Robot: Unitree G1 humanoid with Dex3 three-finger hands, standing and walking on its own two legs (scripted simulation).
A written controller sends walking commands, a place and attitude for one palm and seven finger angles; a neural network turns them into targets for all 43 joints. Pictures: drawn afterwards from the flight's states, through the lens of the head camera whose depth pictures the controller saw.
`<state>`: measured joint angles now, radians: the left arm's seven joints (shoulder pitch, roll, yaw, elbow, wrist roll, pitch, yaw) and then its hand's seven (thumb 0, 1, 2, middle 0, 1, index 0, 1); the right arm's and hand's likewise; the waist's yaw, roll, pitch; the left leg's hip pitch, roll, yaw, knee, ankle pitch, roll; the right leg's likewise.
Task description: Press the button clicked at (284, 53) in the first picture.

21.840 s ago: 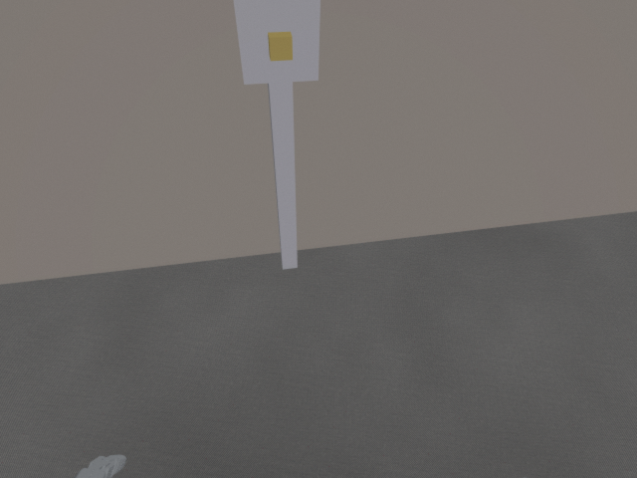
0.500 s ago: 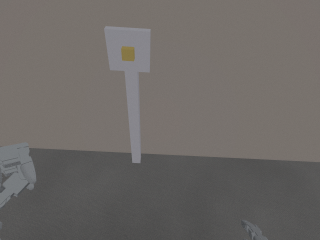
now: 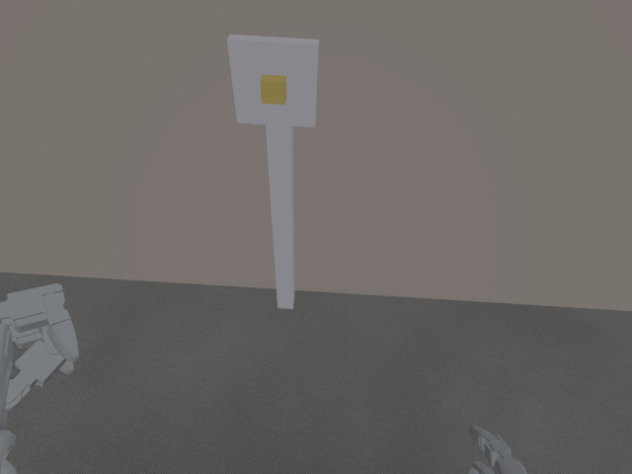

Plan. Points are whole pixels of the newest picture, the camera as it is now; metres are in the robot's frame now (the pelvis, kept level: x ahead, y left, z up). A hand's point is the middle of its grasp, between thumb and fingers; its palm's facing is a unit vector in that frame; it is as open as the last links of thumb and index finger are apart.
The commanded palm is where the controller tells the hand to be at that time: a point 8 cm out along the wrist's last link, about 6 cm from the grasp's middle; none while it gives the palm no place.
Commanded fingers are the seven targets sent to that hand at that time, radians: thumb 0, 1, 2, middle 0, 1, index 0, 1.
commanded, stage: let the arm hang, fingers relaxed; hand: left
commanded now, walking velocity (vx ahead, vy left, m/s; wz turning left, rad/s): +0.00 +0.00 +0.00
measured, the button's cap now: (273, 89) +0.81 +0.14 +0.12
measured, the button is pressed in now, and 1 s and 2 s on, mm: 0 0 0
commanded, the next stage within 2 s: stand and wait in 1.08 s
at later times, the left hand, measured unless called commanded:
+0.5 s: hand out of the picture -0.02 +0.19 -0.16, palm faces +0.07 -0.96 -0.26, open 4.9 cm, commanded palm none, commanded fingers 0.00 0.90 0.90 -0.31 -0.42 -0.31 -0.42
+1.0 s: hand out of the picture -0.01 +0.17 -0.16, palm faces +0.08 -0.98 -0.19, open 7.3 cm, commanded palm none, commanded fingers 0.00 0.90 0.90 -0.20 -0.30 -0.20 -0.30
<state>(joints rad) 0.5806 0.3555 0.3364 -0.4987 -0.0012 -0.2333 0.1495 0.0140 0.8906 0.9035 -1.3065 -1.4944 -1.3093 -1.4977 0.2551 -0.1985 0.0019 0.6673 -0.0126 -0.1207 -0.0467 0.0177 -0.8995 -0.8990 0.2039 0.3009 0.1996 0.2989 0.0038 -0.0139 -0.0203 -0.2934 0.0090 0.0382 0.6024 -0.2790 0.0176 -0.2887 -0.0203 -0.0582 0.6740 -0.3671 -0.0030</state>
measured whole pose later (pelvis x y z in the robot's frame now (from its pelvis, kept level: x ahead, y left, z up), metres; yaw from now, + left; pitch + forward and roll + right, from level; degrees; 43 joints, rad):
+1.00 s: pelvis +0.00 +0.00 +0.01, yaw +3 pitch -2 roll +0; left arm 0.26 0.13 0.01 1.14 0.01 -0.01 0.04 0.01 0.92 0.90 -0.20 -0.30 -0.20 -0.30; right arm 0.30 -0.13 -0.01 1.12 -0.01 0.01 -0.03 0.01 -0.91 -0.90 0.20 0.30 0.20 0.30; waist -0.01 0.02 0.04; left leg -0.21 -0.01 0.00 0.43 -0.19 0.01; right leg -0.16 0.01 0.03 0.44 -0.24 -0.01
